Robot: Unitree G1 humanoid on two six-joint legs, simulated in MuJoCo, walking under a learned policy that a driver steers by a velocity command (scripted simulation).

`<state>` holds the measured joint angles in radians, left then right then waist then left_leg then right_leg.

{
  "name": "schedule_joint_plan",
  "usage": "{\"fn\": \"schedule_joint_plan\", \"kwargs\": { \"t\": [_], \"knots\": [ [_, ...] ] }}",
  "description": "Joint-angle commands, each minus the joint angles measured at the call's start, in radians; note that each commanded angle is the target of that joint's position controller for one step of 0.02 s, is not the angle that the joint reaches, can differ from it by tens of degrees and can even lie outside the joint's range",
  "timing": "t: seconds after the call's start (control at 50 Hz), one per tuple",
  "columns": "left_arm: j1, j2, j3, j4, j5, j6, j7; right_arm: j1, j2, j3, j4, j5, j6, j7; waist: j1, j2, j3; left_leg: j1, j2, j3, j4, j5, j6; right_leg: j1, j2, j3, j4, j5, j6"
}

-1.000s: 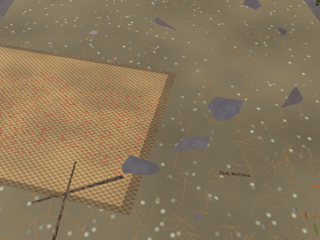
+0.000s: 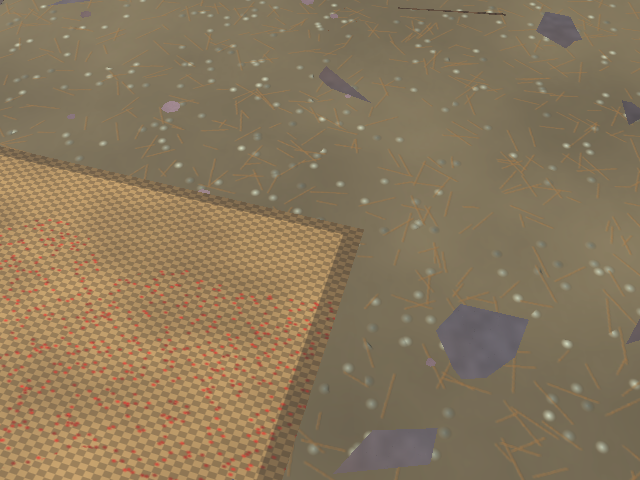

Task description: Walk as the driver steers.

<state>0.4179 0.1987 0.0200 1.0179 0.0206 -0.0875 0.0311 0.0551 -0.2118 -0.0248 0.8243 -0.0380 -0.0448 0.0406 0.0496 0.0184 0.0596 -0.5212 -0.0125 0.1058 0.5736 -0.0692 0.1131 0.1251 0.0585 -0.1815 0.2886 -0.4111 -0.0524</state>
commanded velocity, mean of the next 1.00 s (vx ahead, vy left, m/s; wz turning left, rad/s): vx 0.08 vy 0.00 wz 0.24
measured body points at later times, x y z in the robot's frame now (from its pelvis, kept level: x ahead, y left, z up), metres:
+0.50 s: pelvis +0.13 -0.01 +0.02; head +0.15 +0.01 +0.46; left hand +0.19 +0.27 -0.11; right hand +0.25 -0.26 -0.11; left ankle +0.14 +0.06 -0.73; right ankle +0.19 -0.14 -0.69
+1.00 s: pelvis +0.16 -0.03 +0.02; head +0.16 -0.03 +0.47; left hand +0.17 +0.23 -0.12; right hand +0.25 -0.28 -0.13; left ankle +0.12 +0.09 -0.73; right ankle +0.17 -0.13 -0.73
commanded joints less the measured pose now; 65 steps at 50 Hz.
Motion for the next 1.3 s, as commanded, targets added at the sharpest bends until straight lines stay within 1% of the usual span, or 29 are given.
{"fn": "schedule_joint_plan", "kwargs": {
  "t": [0.02, 0.04, 0.06, 0.08, 0.1, 0.12, 0.14, 0.16, 0.2, 0.24, 0.32, 0.4, 0.48, 0.52, 0.56, 0.58, 0.6, 0.62, 0.64, 0.66, 0.68, 0.72, 0.74, 0.78, 0.8, 0.82, 0.84, 0.92, 1.3],
  "knots": [
    [-0.023, 0.189, 0.037, -0.05, -0.015, 0.003, 0.016, 0.335, -0.141, -0.049, 0.047, -0.024, -0.031, -0.015, -0.183, -0.088, -0.17, 0.41, -0.038, -0.03, -0.133, 0.146, 0.084, -0.164, -0.22, 0.002, 0.594, 1.022, -0.015],
    [0.016, 0.118, 0.023, -0.099, -0.014, -0.004, 0.009, 0.386, -0.256, -0.079, 0.049, -0.024, -0.03, -0.026, -0.15, 0.103, -0.289, 0.696, 0.247, -0.319, 0.001, 0.7, 0.175, -0.446, -0.11, -0.016, 0.953, 0.208, 0.018],
    [0.074, 0.114, 0.026, -0.125, -0.043, 0.003, 0.005, 0.384, -0.302, -0.094, 0.03, 0.018, -0.018, -0.026, -0.121, 0.182, -0.471, 0.911, 0.441, -0.694, -0.049, 1.001, 0.375, -0.696, 0.033, 0.14, 1.228, -0.231, 0.044],
    [0.006, 0.154, 0.033, -0.128, -0.014, 0.009, 0.001, 0.325, -0.269, -0.094, 0.011, 0.048, 0.001, -0.032, -0.12, -0.001, -0.402, 0.788, 0.389, -0.572, -0.105, 0.864, 0.343, -0.733, -0.055, 0.229, 1.214, -0.101, 0.043],
    [-0.073, 0.142, 0.031, -0.156, -0.013, 0.008, -0.003, 0.237, -0.214, -0.079, -0.004, 0.05, 0.01, -0.038, -0.102, -0.004, -0.243, 0.623, 0.339, -0.487, -0.164, 0.732, 0.302, -0.753, -0.084, 0.222, 1.146, -0.031, 0.048],
    [-0.1, 0.138, 0.033, -0.161, -0.004, 0.012, -0.003, 0.194, -0.164, -0.066, -0.006, 0.046, 0.018, -0.041, -0.065, -0.053, -0.132, 0.483, 0.279, -0.425, -0.216, 0.654, 0.247, -0.735, -0.109, 0.219, 1.063, -0.003, 0.057],
    [-0.102, 0.137, 0.036, -0.169, 0.011, 0.032, -0.004, 0.178, -0.144, -0.06, -0.009, 0.05, 0.022, -0.046, -0.042, -0.05, -0.093, 0.386, 0.235, -0.378, -0.244, 0.614, 0.215, -0.69, -0.124, 0.222, 0.994, 0.009, 0.07],
    [-0.079, 0.123, 0.034, -0.168, 0.019, 0.056, -0.004, 0.174, -0.139, -0.057, -0.009, 0.044, 0.023, -0.046, -0.023, -0.035, -0.092, 0.319, 0.204, -0.346, -0.258, 0.596, 0.195, -0.635, -0.124, 0.216, 0.948, 0.016, 0.08],
    [-0.063, 0.1, 0.031, -0.177, 0.016, 0.083, -0.004, 0.18, -0.174, -0.066, -0.012, 0.03, 0.016, -0.04, -0.006, -0.018, -0.123, 0.275, 0.169, -0.316, -0.251, 0.634, 0.181, -0.6, -0.106, 0.203, 0.892, 0.045, 0.095],
    [-0.089, 0.104, 0.034, -0.196, 0.013, 0.093, -0.003, 0.187, -0.198, -0.074, -0.02, 0.026, 0.017, -0.039, -0.01, 0.005, -0.145, 0.27, 0.149, -0.319, -0.251, 0.575, 0.163, -0.615, -0.105, 0.202, 0.837, 0.086, 0.105],
    [-0.175, 0.125, 0.04, -0.224, 0.01, 0.109, 0.0, 0.218, -0.185, -0.07, -0.025, 0.024, 0.033, -0.044, -0.047, 0.053, -0.141, 0.304, 0.14, -0.351, -0.282, 0.325, 0.12, -0.658, -0.117, 0.21, 0.729, 0.148, 0.109],
    [-0.239, 0.127, 0.038, -0.24, 0.002, 0.116, 0.004, 0.25, -0.18, -0.066, -0.017, 0.014, 0.042, -0.049, -0.081, 0.073, -0.113, 0.36, 0.161, -0.401, -0.294, 0.17, 0.114, -0.659, -0.115, 0.223, 0.613, 0.132, 0.097],
    [-0.24, 0.122, 0.032, -0.238, -0.011, 0.11, 0.011, 0.245, -0.175, -0.058, -0.012, 0.004, 0.048, -0.052, -0.089, 0.085, -0.096, 0.365, 0.175, -0.418, -0.248, 0.226, 0.125, -0.554, -0.079, 0.207, 0.483, 0.042, 0.071],
    [-0.216, 0.117, 0.029, -0.231, -0.018, 0.107, 0.017, 0.231, -0.175, -0.053, -0.007, 0.005, 0.052, -0.055, -0.08, 0.089, -0.094, 0.364, 0.179, -0.432, -0.211, 0.292, 0.118, -0.475, -0.057, 0.195, 0.374, 0.012, 0.053],
    [-0.147, 0.097, 0.023, -0.204, -0.017, 0.097, 0.022, 0.199, -0.164, -0.043, -0.005, 0.022, 0.057, -0.063, -0.031, 0.065, -0.088, 0.322, 0.15, -0.426, -0.158, 0.268, 0.066, -0.314, -0.055, 0.19, 0.089, 0.175, 0.032],
    [-0.137, 0.123, 0.025, -0.2, -0.002, 0.084, 0.027, 0.213, -0.134, -0.031, -0.009, 0.027, 0.052, -0.066, -0.042, 0.013, -0.097, 0.263, 0.116, -0.416, -0.13, 0.145, 0.011, -0.213, -0.137, 0.279, -0.008, 0.285, 0.018],
    [-0.145, 0.183, 0.026, -0.215, 0.015, 0.073, 0.031, 0.269, -0.07, -0.013, -0.017, 0.027, 0.047, -0.065, -0.085, -0.168, -0.137, 0.198, 0.028, -0.316, -0.001, -0.166, -0.036, -0.124, -0.356, 0.493, -0.049, 0.523, -0.028],
    [-0.222, 0.191, 0.023, -0.215, 0.002, 0.076, 0.02, 0.26, -0.099, -0.022, 0.0, 0.038, 0.059, -0.071, -0.096, -0.237, -0.082, 0.214, -0.067, -0.209, -0.015, -0.384, -0.056, -0.262, -0.419, 0.523, 0.003, 0.75, -0.152],
    [-0.236, 0.137, 0.011, -0.223, -0.002, 0.068, 0.011, 0.244, -0.134, -0.027, 0.019, 0.03, 0.067, -0.073, -0.079, -0.171, -0.086, 0.261, -0.04, -0.207, 0.044, -0.409, -0.068, -0.278, -0.393, 0.49, 0.001, 0.762, -0.179],
    [-0.243, 0.124, 0.001, -0.213, -0.003, 0.061, 0.006, 0.219, -0.126, -0.028, 0.025, 0.033, 0.07, -0.07, -0.078, -0.161, -0.081, 0.279, -0.038, -0.205, 0.023, -0.368, -0.073, -0.284, -0.347, 0.443, 0.003, 0.726, -0.157],
    [-0.254, 0.128, -0.001, -0.205, 0.001, 0.063, 0.007, 0.208, -0.119, -0.026, 0.033, 0.036, 0.071, -0.068, -0.085, -0.157, -0.074, 0.3, -0.031, -0.199, -0.011, -0.325, -0.084, -0.28, -0.296, 0.393, 0.011, 0.691, -0.123],
    [-0.242, 0.151, 0.002, -0.182, -0.007, 0.064, 0.012, 0.213, -0.099, -0.017, 0.058, 0.029, 0.072, -0.063, -0.091, -0.167, -0.083, 0.357, -0.02, -0.185, -0.124, -0.167, -0.099, -0.256, -0.24, 0.335, 0.047, 0.719, -0.079],
    [-0.23, 0.158, 0.004, -0.173, -0.01, 0.066, 0.012, 0.215, -0.1, -0.015, 0.074, 0.028, 0.071, -0.064, -0.086, -0.147, -0.092, 0.386, -0.012, -0.188, -0.171, -0.1, -0.105, -0.248, -0.227, 0.327, 0.058, 0.692, -0.064],
    [-0.213, 0.163, 0.009, -0.161, -0.014, 0.068, 0.007, 0.198, -0.128, -0.015, 0.09, 0.022, 0.068, -0.068, -0.068, -0.112, -0.088, 0.427, 0.037, -0.226, -0.203, 0.001, -0.113, -0.273, -0.202, 0.337, 0.046, 0.5, -0.03],
    [-0.184, 0.157, 0.011, -0.151, -0.017, 0.07, 0.003, 0.194, -0.142, -0.017, 0.107, 0.026, 0.068, -0.069, -0.043, -0.081, -0.059, 0.423, 0.052, -0.238, -0.182, 0.024, -0.112, -0.297, -0.176, 0.333, 0.019, 0.429, -0.019],
    [-0.186, 0.141, 0.008, -0.133, -0.017, 0.072, 0.004, 0.196, -0.127, -0.016, 0.126, 0.034, 0.068, -0.068, -0.056, -0.05, -0.031, 0.382, 0.05, -0.245, -0.194, 0.0, -0.108, -0.282, -0.161, 0.312, 0.013, 0.391, -0.013],
    [-0.196, 0.142, 0.009, -0.123, -0.015, 0.075, 0.007, 0.2, -0.114, -0.012, 0.14, 0.033, 0.065, -0.068, -0.063, -0.045, -0.02, 0.365, 0.052, -0.249, -0.214, -0.002, -0.106, -0.262, -0.157, 0.303, 0.028, 0.388, -0.011],
    [-0.196, 0.137, 0.012, -0.092, -0.012, 0.076, 0.004, 0.189, -0.117, -0.009, 0.184, 0.03, 0.055, -0.077, -0.052, -0.007, -0.044, 0.374, 0.062, -0.256, -0.237, 0.036, -0.094, -0.226, -0.155, 0.292, 0.048, 0.417, -0.016],
    [-0.143, 0.103, -0.007, 0.051, -0.012, 0.086, 0.005, 0.22, -0.083, 0.018, 0.306, 0.029, 0.051, -0.082, -0.05, -0.017, 0.002, 0.352, 0.074, -0.257, -0.263, -0.04, -0.077, -0.27, -0.136, 0.29, 0.02, 0.274, -0.003]
  ]
}}
Keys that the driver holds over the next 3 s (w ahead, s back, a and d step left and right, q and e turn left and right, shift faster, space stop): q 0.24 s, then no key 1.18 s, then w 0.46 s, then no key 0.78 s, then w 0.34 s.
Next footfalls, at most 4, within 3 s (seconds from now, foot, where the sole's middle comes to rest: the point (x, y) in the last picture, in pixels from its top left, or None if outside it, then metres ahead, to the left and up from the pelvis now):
0.02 left None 0.18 0.09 -0.76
0.58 right None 0.21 -0.12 -0.76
2.10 right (343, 442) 0.52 0.01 -0.76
2.46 left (254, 478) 0.44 0.19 -0.76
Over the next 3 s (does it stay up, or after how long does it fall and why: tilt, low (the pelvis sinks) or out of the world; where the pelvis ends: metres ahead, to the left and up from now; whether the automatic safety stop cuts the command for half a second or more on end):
stays up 0.52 0.07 0.01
